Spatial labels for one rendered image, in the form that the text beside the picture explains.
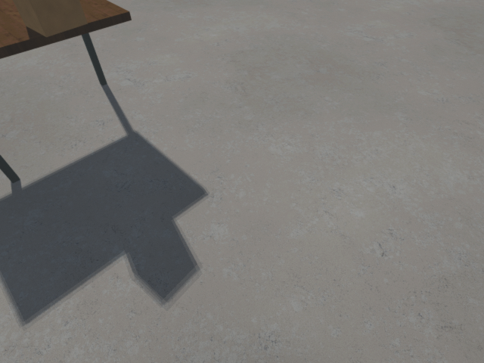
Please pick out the carton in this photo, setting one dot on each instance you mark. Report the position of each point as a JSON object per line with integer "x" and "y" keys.
{"x": 50, "y": 17}

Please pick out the table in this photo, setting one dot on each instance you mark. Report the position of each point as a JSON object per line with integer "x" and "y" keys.
{"x": 16, "y": 37}

